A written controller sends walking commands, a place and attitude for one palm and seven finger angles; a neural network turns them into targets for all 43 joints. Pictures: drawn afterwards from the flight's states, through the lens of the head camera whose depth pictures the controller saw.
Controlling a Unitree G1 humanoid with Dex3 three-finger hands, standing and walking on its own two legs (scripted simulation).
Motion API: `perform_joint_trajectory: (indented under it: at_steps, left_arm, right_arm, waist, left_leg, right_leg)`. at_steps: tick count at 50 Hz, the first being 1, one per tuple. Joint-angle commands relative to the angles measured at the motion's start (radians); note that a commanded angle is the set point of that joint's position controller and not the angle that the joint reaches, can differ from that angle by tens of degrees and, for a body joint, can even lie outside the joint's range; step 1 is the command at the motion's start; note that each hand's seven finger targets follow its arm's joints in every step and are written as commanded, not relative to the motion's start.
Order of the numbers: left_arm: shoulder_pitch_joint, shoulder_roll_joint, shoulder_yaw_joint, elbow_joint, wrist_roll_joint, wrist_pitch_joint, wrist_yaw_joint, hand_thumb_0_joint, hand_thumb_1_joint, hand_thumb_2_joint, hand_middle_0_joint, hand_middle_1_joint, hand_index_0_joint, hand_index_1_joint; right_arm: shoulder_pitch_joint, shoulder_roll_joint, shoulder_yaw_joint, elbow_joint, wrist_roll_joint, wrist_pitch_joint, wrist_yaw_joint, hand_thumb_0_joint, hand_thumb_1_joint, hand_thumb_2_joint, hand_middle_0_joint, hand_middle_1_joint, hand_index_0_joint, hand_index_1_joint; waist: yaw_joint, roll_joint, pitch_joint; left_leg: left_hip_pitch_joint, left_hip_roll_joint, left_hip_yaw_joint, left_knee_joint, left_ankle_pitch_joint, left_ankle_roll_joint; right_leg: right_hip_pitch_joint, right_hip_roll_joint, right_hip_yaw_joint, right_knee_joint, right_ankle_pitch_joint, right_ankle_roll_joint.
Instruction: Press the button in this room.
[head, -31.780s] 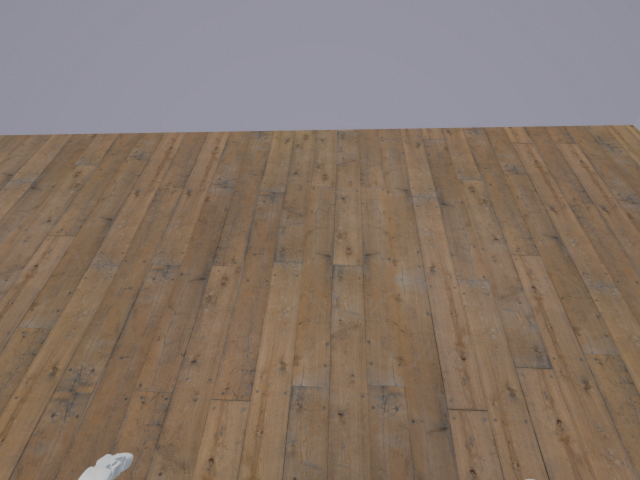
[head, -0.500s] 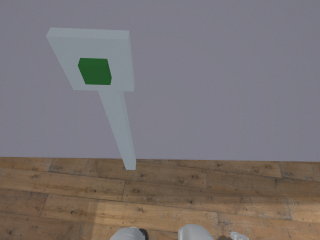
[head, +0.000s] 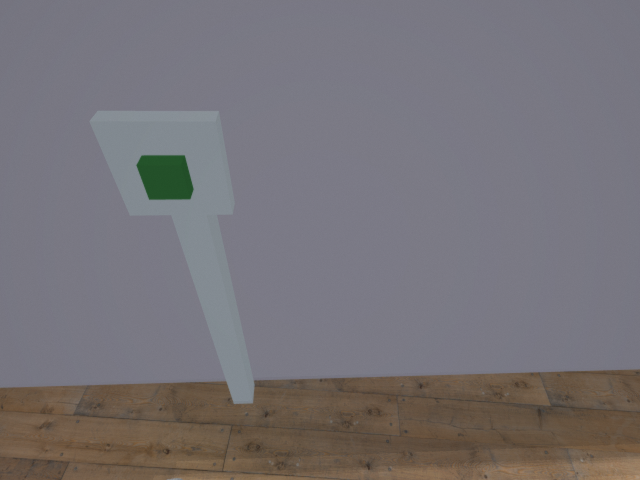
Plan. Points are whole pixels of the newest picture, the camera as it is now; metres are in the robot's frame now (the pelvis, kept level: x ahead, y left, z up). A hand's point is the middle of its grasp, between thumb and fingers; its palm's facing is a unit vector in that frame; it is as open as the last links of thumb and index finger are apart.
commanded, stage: come to a stop and stand still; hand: left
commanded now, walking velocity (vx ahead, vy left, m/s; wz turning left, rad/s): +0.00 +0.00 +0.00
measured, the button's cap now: (167, 176) +0.48 +0.24 +0.14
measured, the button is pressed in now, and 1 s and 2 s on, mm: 0 0 0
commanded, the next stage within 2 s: look again from close up in 0.32 s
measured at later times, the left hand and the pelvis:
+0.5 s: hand out of the picture +0.02 +0.26 -0.14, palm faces +0.03 -0.94 -0.35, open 7.4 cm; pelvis -0.02 +0.01 +0.02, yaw +1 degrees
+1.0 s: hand out of the picture +0.05 +0.25 -0.14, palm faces -0.01 -0.95 -0.30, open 7.4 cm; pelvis +0.00 +0.01 +0.02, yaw +1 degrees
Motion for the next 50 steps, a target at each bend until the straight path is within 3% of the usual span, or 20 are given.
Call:
perform_joint_trajectory:
  at_steps: [1, 3, 6, 11, 25, 34, 40, 46, 50]
  left_arm:
    - [0.021, 0.248, 0.057, -0.071, 0.000, -0.039, 0.006, 0.000, 0.900, 0.900, -0.200, -0.300, -0.200, -0.300]
    - [0.003, 0.252, 0.058, -0.071, -0.002, -0.044, 0.002, 0.000, 0.900, 0.900, -0.200, -0.300, -0.200, -0.300]
    - [-0.017, 0.269, 0.062, -0.079, 0.000, -0.047, -0.003, 0.000, 0.900, 0.900, -0.200, -0.300, -0.200, -0.300]
    - [-0.013, 0.294, 0.069, -0.058, -0.002, -0.055, -0.010, 0.000, 0.900, 0.900, -0.200, -0.300, -0.200, -0.300]
    - [0.018, 0.342, 0.049, 0.053, -0.009, -0.057, -0.017, 0.000, 0.900, 0.900, -0.200, -0.300, -0.200, -0.300]
    - [0.009, 0.344, 0.034, 0.090, -0.008, -0.063, -0.013, 0.000, 0.900, 0.900, -0.200, -0.300, -0.200, -0.300]
    - [0.001, 0.337, 0.029, 0.101, -0.007, -0.062, -0.012, 0.000, 0.900, 0.900, -0.200, -0.300, -0.200, -0.300]
    - [-0.003, 0.334, 0.027, 0.108, -0.007, -0.064, -0.010, 0.000, 0.900, 0.900, -0.200, -0.300, -0.200, -0.300]
    - [-0.011, 0.330, 0.026, 0.112, -0.008, -0.062, -0.009, 0.000, 0.900, 0.900, -0.200, -0.300, -0.200, -0.300]
  right_arm:
    - [-0.056, -0.194, -0.037, -0.090, -0.002, -0.028, -0.005, 0.000, -0.900, -0.900, 0.200, 0.300, 0.200, 0.300]
    - [-0.030, -0.186, -0.035, -0.083, -0.004, -0.028, -0.005, 0.000, -0.900, -0.900, 0.200, 0.300, 0.200, 0.300]
    - [-0.004, -0.204, -0.038, -0.072, -0.004, -0.030, -0.005, 0.000, -0.900, -0.900, 0.200, 0.300, 0.200, 0.300]
    - [-0.019, -0.255, -0.038, -0.056, -0.003, -0.044, -0.004, 0.000, -0.900, -0.900, 0.200, 0.300, 0.200, 0.300]
    - [-0.058, -0.324, -0.018, 0.030, 0.005, -0.049, 0.004, 0.000, -0.900, -0.900, 0.200, 0.300, 0.200, 0.300]
    - [-0.104, -0.325, -0.008, 0.064, 0.012, -0.054, 0.006, 0.000, -0.900, -0.900, 0.200, 0.300, 0.200, 0.300]
    - [-0.130, -0.322, -0.005, 0.079, 0.014, -0.055, 0.007, 0.000, -0.900, -0.900, 0.200, 0.300, 0.200, 0.300]
    - [-0.146, -0.313, -0.002, 0.094, 0.017, -0.058, 0.006, 0.000, -0.900, -0.900, 0.200, 0.300, 0.200, 0.300]
    - [-0.155, -0.311, 0.000, 0.102, 0.016, -0.057, 0.004, 0.000, -0.900, -0.900, 0.200, 0.300, 0.200, 0.300]
  waist:
    - [0.034, 0.038, 0.140]
    - [0.013, -0.020, 0.094]
    - [-0.003, -0.030, 0.038]
    - [0.008, 0.011, 0.002]
    - [0.024, 0.024, 0.029]
    - [0.027, 0.001, 0.003]
    - [0.028, 0.021, -0.005]
    - [0.030, 0.007, -0.040]
    - [0.028, 0.017, -0.038]
  left_leg:
    - [-0.082, 0.061, -0.126, -0.232, -0.111, 0.059]
    - [-0.013, 0.036, -0.086, -0.192, -0.120, 0.046]
    - [0.043, 0.035, -0.084, -0.179, -0.126, 0.048]
    - [0.038, 0.054, -0.127, -0.227, -0.119, 0.058]
    - [0.038, 0.077, -0.173, -0.345, -0.123, 0.047]
    - [0.097, 0.083, -0.148, -0.346, 0.017, 0.043]
    - [0.115, 0.086, -0.143, -0.359, 0.049, 0.041]
    - [0.160, 0.086, -0.123, -0.329, 0.183, 0.040]
    - [0.171, 0.086, -0.120, -0.336, 0.186, 0.037]
  right_leg:
    - [-0.110, -0.026, 0.069, -0.237, -0.014, -0.080]
    - [-0.155, -0.058, 0.111, -0.294, -0.097, -0.097]
    - [-0.177, -0.070, 0.120, -0.325, -0.158, -0.104]
    - [-0.123, -0.061, 0.099, -0.311, -0.108, -0.103]
    - [-0.050, -0.061, 0.080, -0.338, -0.035, -0.087]
    - [-0.010, -0.074, 0.074, -0.358, 0.089, -0.073]
    - [0.012, -0.073, 0.063, -0.360, 0.129, -0.065]
    - [0.045, -0.078, 0.057, -0.360, 0.214, -0.061]
    - [0.050, -0.081, 0.058, -0.368, 0.214, -0.059]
